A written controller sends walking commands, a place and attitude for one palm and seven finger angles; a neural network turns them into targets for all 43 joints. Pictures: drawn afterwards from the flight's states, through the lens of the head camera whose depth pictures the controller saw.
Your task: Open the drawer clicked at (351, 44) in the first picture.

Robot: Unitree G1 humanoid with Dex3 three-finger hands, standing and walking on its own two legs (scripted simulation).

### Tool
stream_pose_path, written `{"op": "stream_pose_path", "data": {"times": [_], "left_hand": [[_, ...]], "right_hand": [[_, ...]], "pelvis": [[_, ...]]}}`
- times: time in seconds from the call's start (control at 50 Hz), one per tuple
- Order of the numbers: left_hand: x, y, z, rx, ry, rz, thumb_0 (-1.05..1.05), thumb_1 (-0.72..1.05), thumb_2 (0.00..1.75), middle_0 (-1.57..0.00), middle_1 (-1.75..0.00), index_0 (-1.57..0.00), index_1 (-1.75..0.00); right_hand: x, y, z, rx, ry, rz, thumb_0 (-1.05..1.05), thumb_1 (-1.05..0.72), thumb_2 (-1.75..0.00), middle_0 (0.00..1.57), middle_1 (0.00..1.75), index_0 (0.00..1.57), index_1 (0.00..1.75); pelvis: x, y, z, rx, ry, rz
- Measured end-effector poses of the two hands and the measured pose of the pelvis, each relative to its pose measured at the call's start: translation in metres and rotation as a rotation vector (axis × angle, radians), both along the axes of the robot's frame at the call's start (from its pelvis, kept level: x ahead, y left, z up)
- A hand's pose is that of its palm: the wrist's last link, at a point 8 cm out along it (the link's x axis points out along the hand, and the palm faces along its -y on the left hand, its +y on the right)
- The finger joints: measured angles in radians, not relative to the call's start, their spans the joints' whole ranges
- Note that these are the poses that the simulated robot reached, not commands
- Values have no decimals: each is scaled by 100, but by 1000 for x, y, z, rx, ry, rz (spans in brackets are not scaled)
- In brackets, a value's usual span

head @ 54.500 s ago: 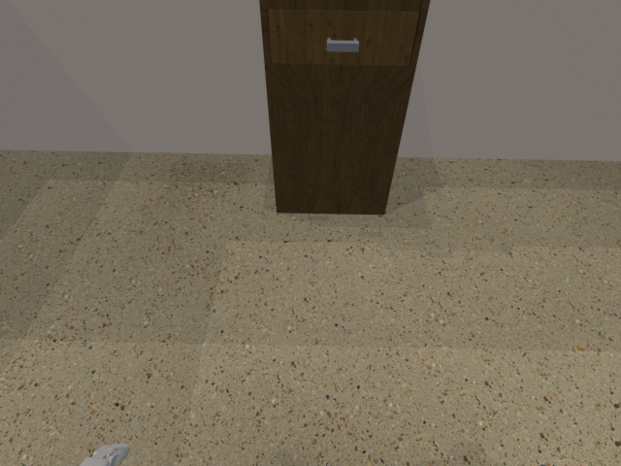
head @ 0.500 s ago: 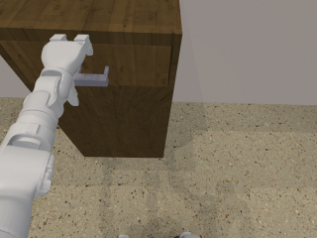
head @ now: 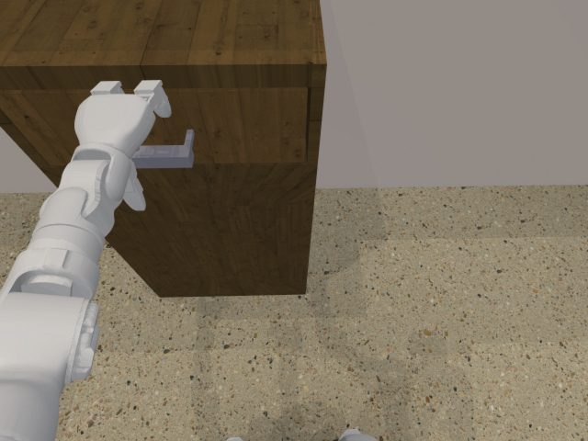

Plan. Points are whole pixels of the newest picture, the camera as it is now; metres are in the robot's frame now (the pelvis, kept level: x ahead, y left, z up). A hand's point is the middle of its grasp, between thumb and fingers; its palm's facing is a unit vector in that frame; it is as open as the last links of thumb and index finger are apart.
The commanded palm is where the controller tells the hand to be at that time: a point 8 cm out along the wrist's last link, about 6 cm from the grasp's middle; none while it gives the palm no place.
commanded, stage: move the hooked fingers above the handle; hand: left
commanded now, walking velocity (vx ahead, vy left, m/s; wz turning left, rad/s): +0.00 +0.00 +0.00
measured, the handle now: (161, 146) +0.55 +0.19 +0.04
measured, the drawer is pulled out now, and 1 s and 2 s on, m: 0.00 0.00 0.00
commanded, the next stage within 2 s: lower the fingers behind the handle in 1.76 s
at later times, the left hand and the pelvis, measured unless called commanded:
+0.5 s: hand (153, 133) +0.51 +0.18 +0.10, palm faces +0.13 -0.02 -0.99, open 13.8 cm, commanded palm +0.49 +0.22 +0.15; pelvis +0.00 +0.00 +0.00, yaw +0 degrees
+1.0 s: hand (133, 168) +0.48 +0.21 +0.07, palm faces -0.09 +0.00 -1.00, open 13.8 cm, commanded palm +0.49 +0.22 +0.15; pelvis -0.01 -0.01 +0.00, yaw +1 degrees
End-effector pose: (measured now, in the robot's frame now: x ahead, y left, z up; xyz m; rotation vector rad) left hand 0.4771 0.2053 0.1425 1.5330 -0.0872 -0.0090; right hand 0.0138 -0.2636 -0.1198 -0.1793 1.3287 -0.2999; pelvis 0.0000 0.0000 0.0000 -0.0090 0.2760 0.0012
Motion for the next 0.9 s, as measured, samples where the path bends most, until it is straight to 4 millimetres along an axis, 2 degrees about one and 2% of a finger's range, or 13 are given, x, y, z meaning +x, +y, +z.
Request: {"op": "stream_pose_path", "data": {"times": [0.08, 0.12, 0.16, 0.22, 0.28, 0.34, 0.38, 0.44, 0.52, 0.62, 0.72, 0.78, 0.9], "left_hand": [[4, 23, 14, 26, -35, 147, 0, -48, 31, -32, -120, -32, -120], [3, 32, 16, 50, 11, 214, 0, -48, 31, -31, -120, -32, -120], [1, 32, 14, 62, 80, 235, 0, -48, 31, -31, -120, -31, -120], [-4, 18, 4, 44, 178, 169, -1, -48, 31, -31, -120, -31, -120], [-9, -11, -6, 12, 225, 21, -1, -48, 31, -31, -120, -31, -120], [-9, -36, -9, -31, 174, -116, -1, -49, 31, -32, -120, -32, -120], [-6, -43, -5, -51, 94, -149, 0, -49, 31, -32, -120, -32, -120], [4, -33, 7, -39, -42, -81, 0, -49, 31, -32, -120, -32, -120], [8, -29, 12, 36, -88, 2, 0, -48, 31, -40, -127, -33, -122], [12, -31, 21, 47, 3, 129, 0, -49, 31, -38, -125, -37, -129], [12, -30, 28, 36, 108, 149, 0, -49, 31, -35, -123, -35, -126], [10, -18, 22, 42, 167, 147, 0, -49, 31, -33, -122, -33, -124], [-5, 9, -12, 66, 231, 82, 0, -49, 31, -32, -121, -32, -121]], "right_hand": [[1, -6, -1, 7, 10, 1, 1, -90, -89, 21, 30, 20, 30], [3, -8, 0, 12, 11, -2, 1, -90, -89, 21, 30, 20, 30], [5, -9, 2, 12, 10, -2, 1, -90, -89, 21, 30, 20, 30], [10, -12, 7, -3, 3, 1, 1, -90, -89, 21, 30, 20, 30], [18, -15, 11, -29, -19, 9, 1, -90, -89, 21, 30, 20, 30], [26, -17, 13, -50, -50, 15, 1, -90, -89, 21, 30, 20, 30], [29, -18, 13, -56, -69, 15, 1, -90, -89, 21, 30, 20, 30], [30, -15, 7, -44, -81, 16, 1, -90, -89, 21, 30, 20, 30], [28, -7, -5, 7, -57, 26, 1, -90, -89, 20, 30, 20, 30], [21, 0, -9, 48, -48, -11, 1, -90, -89, 21, 30, 20, 30], [9, -4, -1, 22, -75, -50, 1, -90, -89, 21, 30, 20, 30], [-1, -12, 5, -15, -77, -63, 1, -90, -89, 21, 30, 20, 30], [-27, -31, 12, -87, -9, -45, 1, -90, -89, 21, 30, 20, 30]], "pelvis": [[1, -1, 0, -1, 4, 2], [3, -2, 2, -2, 0, 3], [4, -2, 4, -3, -10, 6], [7, -2, 7, -3, -30, 11], [7, -3, 8, -2, -47, 18], [5, -3, 6, -1, -46, 16], [3, -3, 4, 1, -35, 11], [0, -4, 1, 3, -13, 1], [-2, -4, 0, 5, 4, -3], [-5, -7, 4, 14, -12, -16], [-8, -12, 7, 17, -39, -22], [-11, -14, 6, 17, -42, -26], [-15, -13, 2, 10, -19, -14]]}}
